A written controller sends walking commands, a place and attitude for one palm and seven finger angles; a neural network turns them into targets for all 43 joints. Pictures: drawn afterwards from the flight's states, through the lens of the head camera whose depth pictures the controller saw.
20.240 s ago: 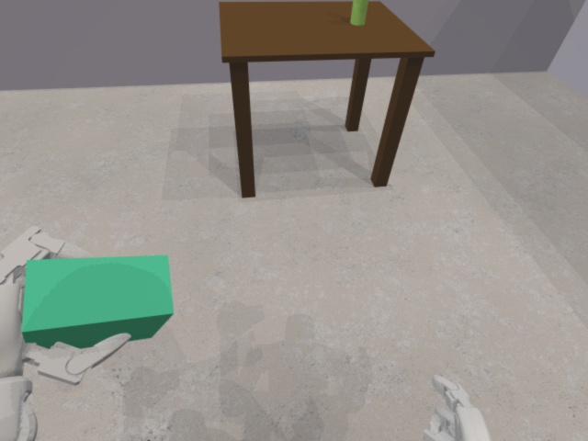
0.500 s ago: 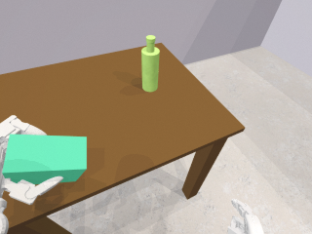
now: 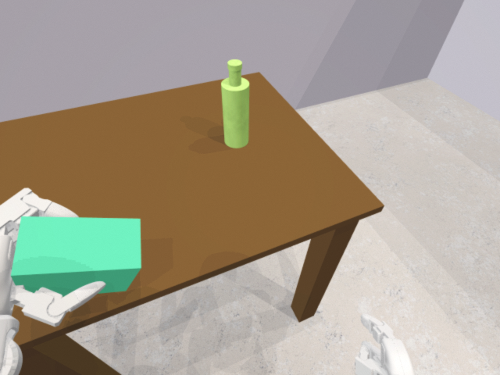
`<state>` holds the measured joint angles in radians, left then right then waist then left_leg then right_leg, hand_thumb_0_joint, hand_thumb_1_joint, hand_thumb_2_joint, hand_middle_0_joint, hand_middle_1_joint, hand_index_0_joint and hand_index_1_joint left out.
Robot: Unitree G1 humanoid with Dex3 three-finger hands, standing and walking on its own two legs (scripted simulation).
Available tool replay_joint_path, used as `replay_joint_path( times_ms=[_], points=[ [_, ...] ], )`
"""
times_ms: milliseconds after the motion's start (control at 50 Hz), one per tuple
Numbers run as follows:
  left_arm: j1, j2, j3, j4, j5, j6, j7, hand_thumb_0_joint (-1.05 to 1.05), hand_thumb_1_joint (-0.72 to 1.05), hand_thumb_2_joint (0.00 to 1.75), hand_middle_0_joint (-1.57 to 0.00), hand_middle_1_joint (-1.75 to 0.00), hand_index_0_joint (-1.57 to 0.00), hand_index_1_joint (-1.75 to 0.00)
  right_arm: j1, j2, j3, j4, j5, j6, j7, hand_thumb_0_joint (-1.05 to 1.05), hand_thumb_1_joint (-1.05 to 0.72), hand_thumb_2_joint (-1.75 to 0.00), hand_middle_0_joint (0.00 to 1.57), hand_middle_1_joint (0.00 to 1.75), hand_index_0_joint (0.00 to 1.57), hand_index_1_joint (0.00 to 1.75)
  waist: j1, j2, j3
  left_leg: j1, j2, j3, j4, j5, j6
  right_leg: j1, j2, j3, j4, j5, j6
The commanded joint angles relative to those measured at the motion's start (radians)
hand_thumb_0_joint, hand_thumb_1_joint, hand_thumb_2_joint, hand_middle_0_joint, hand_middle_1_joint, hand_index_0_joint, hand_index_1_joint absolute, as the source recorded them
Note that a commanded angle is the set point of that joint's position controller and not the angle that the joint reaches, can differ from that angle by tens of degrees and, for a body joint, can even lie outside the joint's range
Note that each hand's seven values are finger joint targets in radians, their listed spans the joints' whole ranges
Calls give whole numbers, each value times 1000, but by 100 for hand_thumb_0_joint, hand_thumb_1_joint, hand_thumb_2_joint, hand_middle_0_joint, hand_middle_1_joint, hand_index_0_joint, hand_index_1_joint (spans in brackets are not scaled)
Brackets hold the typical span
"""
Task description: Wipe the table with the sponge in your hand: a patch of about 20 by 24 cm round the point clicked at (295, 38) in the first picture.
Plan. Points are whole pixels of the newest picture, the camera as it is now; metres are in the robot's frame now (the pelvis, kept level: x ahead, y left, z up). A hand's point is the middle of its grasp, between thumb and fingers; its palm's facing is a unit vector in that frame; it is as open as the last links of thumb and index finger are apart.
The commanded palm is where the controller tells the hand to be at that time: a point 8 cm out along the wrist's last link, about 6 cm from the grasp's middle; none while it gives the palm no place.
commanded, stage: shuffle to correct the standing spot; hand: left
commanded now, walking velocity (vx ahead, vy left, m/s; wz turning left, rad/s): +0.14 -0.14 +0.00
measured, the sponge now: (99, 258) +0.23 +0.21 +0.14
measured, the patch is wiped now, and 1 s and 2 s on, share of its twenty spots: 0.00 0.00 0.00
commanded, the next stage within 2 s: come to a stop and stand still in 0.80 s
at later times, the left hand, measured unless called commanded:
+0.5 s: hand (120, 250) +0.23 +0.17 +0.16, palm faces +0.26 -0.86 -0.44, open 10.5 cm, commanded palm +0.16 +0.23 +0.18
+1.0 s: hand (186, 230) +0.24 +0.09 +0.18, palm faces +0.37 -0.79 -0.49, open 10.5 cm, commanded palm +0.18 +0.15 +0.18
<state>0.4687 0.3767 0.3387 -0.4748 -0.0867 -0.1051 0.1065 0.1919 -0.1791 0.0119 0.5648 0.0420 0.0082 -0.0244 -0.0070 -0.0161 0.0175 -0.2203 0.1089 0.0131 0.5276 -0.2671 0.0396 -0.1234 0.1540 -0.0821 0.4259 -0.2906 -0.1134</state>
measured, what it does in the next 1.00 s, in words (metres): steps to the right: left foot, then right foot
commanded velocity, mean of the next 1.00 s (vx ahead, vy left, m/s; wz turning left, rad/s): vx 0.14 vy -0.02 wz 0.02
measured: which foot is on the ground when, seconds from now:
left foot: down 0.00-0.14, up 0.16-0.32, down 0.34-0.60, up 0.62-0.72, down 0.74-0.98, up 1.00-1.00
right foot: down 0.00-0.30, up 0.32-0.56, down 0.58-1.00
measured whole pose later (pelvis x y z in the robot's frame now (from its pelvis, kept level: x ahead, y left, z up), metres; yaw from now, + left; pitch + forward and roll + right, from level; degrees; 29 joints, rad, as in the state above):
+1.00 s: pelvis +0.04 -0.14 -0.01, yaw +4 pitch -1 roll -1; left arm 0.48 0.43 0.34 -0.56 -0.02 -0.19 0.13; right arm 0.22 -0.20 0.00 0.58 0.03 -0.10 -0.02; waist -0.03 0.05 0.06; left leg -0.29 0.04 -0.04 0.73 -0.36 0.00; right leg -0.27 0.02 -0.18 0.54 -0.24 -0.06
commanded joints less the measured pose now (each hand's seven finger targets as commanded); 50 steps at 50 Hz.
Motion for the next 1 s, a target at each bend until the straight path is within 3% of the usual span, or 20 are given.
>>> replay_joint_path(
  times_ms=[0, 60, 160, 180, 220, 240, 260, 280, 300, 340, 380, 460, 520, 620, 660, 700, 740, 780, 900, 980],
  points=[
    [-89, 164, 117, -215, -9, -80, 18, 0, 10, 130, -120, -160, -120, -160, -98, -131, -46, -159, -6, -53, -15, 0, -90, -90, 20, 30, 20, 30, -10, 136, -121, 230, 39, -53, -121, 180, 74, -134, -156, 90, 54, 516, 277],
    [-132, 173, 108, -268, 10, -72, 14, 0, 10, 130, -120, -160, -120, -160, -127, -125, -37, -183, -16, -52, -19, 0, -90, -90, 20, 30, 20, 30, 15, 279, -70, 31, 130, -145, -128, 101, 70, -57, -174, 107, -16, 63, 151],
    [-53, 188, 142, -220, 5, -65, 25, 0, 10, 130, -120, -160, -120, -160, -47, -117, -56, -177, 4, -68, -9, 0, -90, -90, 20, 30, 20, 30, 19, -178, -50, -252, -117, 25, 428, -164, -27, 82, -379, 415, -282, 387, 78],
    [-45, 181, 146, -197, -3, -79, 25, 0, 10, 130, -120, -160, -120, -160, -46, -119, -53, -168, 4, -79, -9, 0, -90, -90, 20, 30, 20, 30, 16, -121, -56, -250, -111, 10, 458, -145, -32, 77, -363, 370, -265, 542, 179],
    [-33, 202, 177, -164, 6, -97, 33, 0, 10, 130, -120, -160, -120, -160, -34, -98, -47, -120, 4, -92, -6, 0, -90, -90, 20, 30, 20, 30, 1, -117, -72, -112, -138, 130, 268, -144, -34, 72, -236, 146, -218, 937, 643],
    [-84, 215, 173, -157, 4, -90, 31, 0, 10, 130, -120, -160, -120, -160, -46, -102, -50, -101, 10, -96, -12, 0, -90, -90, 20, 30, 20, 30, -28, -145, -64, 51, -182, 219, -48, -148, -8, 27, -162, 12, -75, 1211, 664],
    [-146, 196, 131, -168, 4, -100, 30, 0, 10, 130, -120, -160, -120, -160, -33, -109, -51, -70, -3, -101, -30, 0, -90, -90, 20, 30, 20, 30, -97, -51, -130, 295, -162, 184, -382, 87, 38, -45, -113, -66, 297, 1270, 456],
    [-141, 160, 100, -207, 12, -120, 29, 0, 10, 130, -120, -160, -120, -160, -107, -137, -51, -135, -52, -96, -38, 0, -90, -90, 20, 30, 20, 30, -72, 340, -142, 330, 46, -41, -321, 473, 106, -158, -96, -10, 735, 449, 234],
    [-150, 173, 82, -272, 58, -109, 26, 0, 10, 130, -120, -160, -120, -160, -140, -121, -63, -209, -68, -75, -13, 0, -90, -90, 20, 30, 20, 30, 1, 395, -158, 247, 258, -342, -187, 527, 176, -287, -102, 161, 963, -91, 128],
    [-271, 131, 42, -236, 41, -77, 1, 0, 10, 130, -120, -160, -120, -160, -168, -145, -70, -192, -15, -80, 14, 0, -90, -90, 20, 30, 20, 30, 0, 150, -85, 69, 276, -362, -289, 124, 219, -436, -95, 240, 1115, -80, 158],
    [-96, 151, 94, -198, 47, -65, 7, 0, 10, 130, -120, -160, -120, -160, -90, -112, -62, -175, -18, -93, 22, 0, -90, -90, 20, 30, 20, 30, 29, 126, 1, 40, 211, -316, -256, 102, 216, -583, -166, 163, 1021, -74, 120],
    [67, 254, 229, -378, 40, -145, 16, 0, 10, 130, -120, -160, -120, -160, -20, -132, -70, -183, -5, -114, 19, 0, -90, -90, 20, 30, 20, 30, 31, 268, -106, -82, 76, -109, -125, 237, 106, -210, -185, -9, 304, -41, 127],
    [31, 250, 243, -336, 52, -146, 31, 0, 10, 130, -120, -160, -120, -160, -4, -126, -57, -163, -3, -128, 9, 0, -90, -90, 20, 30, 20, 30, 20, 196, -174, -192, 35, -51, 107, 88, 42, 112, -155, -89, 35, 103, 143],
    [-131, 208, 176, -183, 53, -111, 45, 0, 10, 130, -120, -160, -120, -160, 3, -155, -78, -113, -7, -146, -20, 0, -90, -90, 20, 30, 20, 30, 7, -294, -100, -179, -85, 3, 510, -186, -20, -175, -490, 425, -213, -124, -52],
    [-131, 172, 144, -195, 47, -86, 48, 0, 10, 130, -120, -160, -120, -160, -37, -123, -50, -108, 1, -122, -27, 0, -90, -90, 20, 30, 20, 30, -22, -190, -15, -32, -28, -38, 285, -147, 5, -368, -474, 319, -143, -240, -47],
    [-111, 167, 141, -213, 44, -96, 41, 0, 10, 130, -120, -160, -120, -160, -48, -118, -39, -97, -12, -118, -41, 0, -90, -90, 20, 30, 20, 30, -27, 38, -53, 48, -81, -13, -87, -107, 2, -286, -296, 66, 118, -132, 41],
    [-137, 157, 112, -312, 61, -130, 44, 0, 10, 130, -120, -160, -120, -160, -81, -141, -52, -125, -21, -130, -37, 0, -90, -90, 20, 30, 20, 30, -9, 375, -49, 127, 144, -402, -304, 29, 75, -414, -163, -12, 472, -181, 119],
    [-172, 179, 112, -391, 72, -145, 50, 0, 10, 130, -120, -160, -120, -160, -95, -110, -51, -118, -37, -147, -26, 0, -90, -90, 20, 30, 20, 30, -15, 393, -53, 138, 161, -415, -271, 275, 132, -458, -189, 29, 620, -172, 113],
    [-8, 202, 164, -302, 65, -134, 57, 0, 10, 130, -120, -160, -120, -160, -24, -137, -54, -121, -7, -162, 2, 0, -90, -90, 20, 30, 20, 30, 30, 199, -148, 18, 37, -107, 83, 505, 54, 0, -176, -59, -58, 178, 102],
    [19, 208, 223, -112, 19, -126, 50, 0, 10, 130, -120, -160, -120, -160, 9, -139, -65, -117, -10, -139, -3, 0, -90, -90, 20, 30, 20, 30, -6, -165, -164, -275, -117, -49, 554, -152, -45, 104, -547, 375, -148, 579, -54]
  ],
)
